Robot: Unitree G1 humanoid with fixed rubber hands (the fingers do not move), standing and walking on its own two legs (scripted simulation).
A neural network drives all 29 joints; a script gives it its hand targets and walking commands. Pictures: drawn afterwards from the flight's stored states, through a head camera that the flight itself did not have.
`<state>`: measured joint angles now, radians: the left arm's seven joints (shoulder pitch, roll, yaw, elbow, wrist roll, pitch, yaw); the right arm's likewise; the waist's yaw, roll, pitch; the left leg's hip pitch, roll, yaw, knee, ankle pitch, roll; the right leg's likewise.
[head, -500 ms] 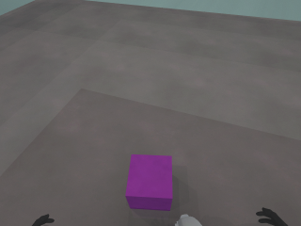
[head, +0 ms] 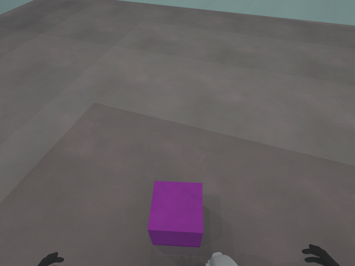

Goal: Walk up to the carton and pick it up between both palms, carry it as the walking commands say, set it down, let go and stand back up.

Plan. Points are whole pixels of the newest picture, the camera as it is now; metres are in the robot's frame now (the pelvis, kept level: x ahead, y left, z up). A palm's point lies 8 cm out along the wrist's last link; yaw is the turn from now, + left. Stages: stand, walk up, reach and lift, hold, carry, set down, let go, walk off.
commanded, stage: walk up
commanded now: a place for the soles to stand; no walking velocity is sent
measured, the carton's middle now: (177, 214) +0.48 +0.02 -0.60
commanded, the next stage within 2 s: none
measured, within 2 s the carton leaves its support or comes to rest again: neither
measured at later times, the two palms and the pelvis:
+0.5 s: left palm out of the picture +0.12 +0.32 -0.07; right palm out of the picture +0.12 -0.32 -0.07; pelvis +0.00 +0.00 +0.00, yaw +0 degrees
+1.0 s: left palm out of the picture +0.12 +0.32 -0.07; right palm out of the picture +0.12 -0.32 -0.07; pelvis +0.00 +0.00 +0.00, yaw +0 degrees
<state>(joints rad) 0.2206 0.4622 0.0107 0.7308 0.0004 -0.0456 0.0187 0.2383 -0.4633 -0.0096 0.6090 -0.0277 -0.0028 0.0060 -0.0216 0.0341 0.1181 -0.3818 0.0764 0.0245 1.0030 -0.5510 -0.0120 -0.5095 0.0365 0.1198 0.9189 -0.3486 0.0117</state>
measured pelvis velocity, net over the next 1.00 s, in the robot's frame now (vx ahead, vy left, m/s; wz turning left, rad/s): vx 0.00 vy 0.00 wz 0.00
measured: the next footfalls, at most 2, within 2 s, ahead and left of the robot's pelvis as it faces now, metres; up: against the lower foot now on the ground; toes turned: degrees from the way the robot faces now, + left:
none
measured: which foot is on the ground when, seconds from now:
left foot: down 0.00-1.00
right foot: down 0.00-1.00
